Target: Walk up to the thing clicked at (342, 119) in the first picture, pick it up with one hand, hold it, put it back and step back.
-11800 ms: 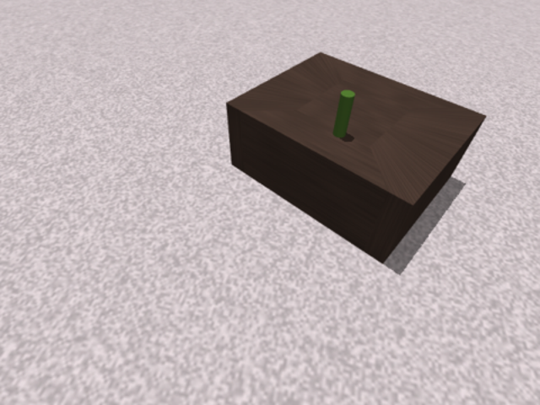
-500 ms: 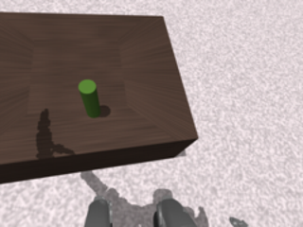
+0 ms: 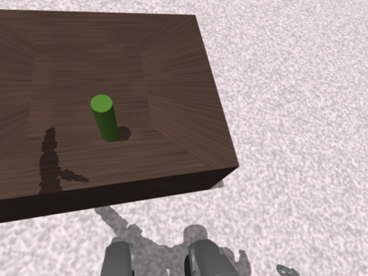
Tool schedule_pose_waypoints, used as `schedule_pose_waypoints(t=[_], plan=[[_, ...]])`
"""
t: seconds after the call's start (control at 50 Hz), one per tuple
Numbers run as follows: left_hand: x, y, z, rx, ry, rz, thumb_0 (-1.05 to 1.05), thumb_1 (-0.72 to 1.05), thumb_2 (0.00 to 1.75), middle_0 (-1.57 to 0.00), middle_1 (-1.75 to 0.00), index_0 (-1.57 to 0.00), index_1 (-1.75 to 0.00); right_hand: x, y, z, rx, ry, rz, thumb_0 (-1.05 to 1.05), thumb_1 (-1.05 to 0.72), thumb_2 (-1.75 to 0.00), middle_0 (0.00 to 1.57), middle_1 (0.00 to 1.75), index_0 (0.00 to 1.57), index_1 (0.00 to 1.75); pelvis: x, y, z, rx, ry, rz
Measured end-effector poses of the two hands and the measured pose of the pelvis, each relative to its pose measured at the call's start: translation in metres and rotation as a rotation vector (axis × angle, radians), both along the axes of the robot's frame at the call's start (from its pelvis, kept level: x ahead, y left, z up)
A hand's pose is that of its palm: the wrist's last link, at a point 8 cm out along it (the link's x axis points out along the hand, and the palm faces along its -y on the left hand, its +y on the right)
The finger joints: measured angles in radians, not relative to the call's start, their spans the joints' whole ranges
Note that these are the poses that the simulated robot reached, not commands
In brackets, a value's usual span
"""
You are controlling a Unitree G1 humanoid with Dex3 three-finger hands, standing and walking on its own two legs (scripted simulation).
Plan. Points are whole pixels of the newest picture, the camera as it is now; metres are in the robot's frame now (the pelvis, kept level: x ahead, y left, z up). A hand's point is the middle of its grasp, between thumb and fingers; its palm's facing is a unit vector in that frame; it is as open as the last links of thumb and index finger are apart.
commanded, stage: go down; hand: left
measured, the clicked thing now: (106, 120) +0.55 +0.15 -0.19
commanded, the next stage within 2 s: approach in 0.50 s
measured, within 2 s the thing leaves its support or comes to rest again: neither
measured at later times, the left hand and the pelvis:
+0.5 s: hand out of the picture +0.48 +0.34 +0.08, palm faces +0.07 -1.00 -0.02, open 17.1 cm; pelvis +0.00 +0.00 +0.00, yaw +0 degrees
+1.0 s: hand (17, 104) +0.49 +0.30 -0.02, palm faces +0.02 -1.00 +0.04, open 17.6 cm; pelvis -0.02 +0.00 -0.05, yaw -1 degrees
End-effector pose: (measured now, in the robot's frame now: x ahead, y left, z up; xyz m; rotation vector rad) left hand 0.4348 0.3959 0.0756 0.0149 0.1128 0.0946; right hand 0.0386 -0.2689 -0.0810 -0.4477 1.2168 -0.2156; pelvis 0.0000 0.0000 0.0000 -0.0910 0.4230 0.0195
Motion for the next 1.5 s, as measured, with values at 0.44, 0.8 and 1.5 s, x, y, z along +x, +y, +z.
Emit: schedule_pose_waypoints(t=[0.44, 0.8, 1.5], plan=[[0.016, -0.001, 0.006, -0.001, -0.04, -0.024, -0.01, -0.44, 0.07, -0.07, -0.02, -0.03, -0.04, -0.011, 0.0, -0.001, -0.006, 0.035, -0.009, 0.0, -0.89, -0.9, 0.2, 0.3, 0.21, 0.3, -0.001, -0.001, -0.004, -0.005, 0.021, 0.0], [0.025, -0.006, -0.003, -0.024, -0.053, -0.029, -0.01, -0.49, 0.03, -0.08, -0.02, -0.04, -0.03, -0.016, 0.001, -0.009, 0.003, 0.045, 0.003, 0.0, -0.89, -0.89, 0.2, 0.3, 0.21, 0.3, -0.007, -0.001, -0.013, -0.008, 0.043, -0.001], [0.036, -0.134, -0.303, -0.034, -0.094, -0.094, -0.01, -0.54, 0.01, -0.05, -0.07, -0.06, -0.05, -0.057, 0.005, -0.248, 0.126, 0.195, 0.004, 0.0, -0.91, -0.89, 0.2, 0.3, 0.21, 0.3, -0.062, -0.012, -0.229, -0.013, 0.224, -0.058]])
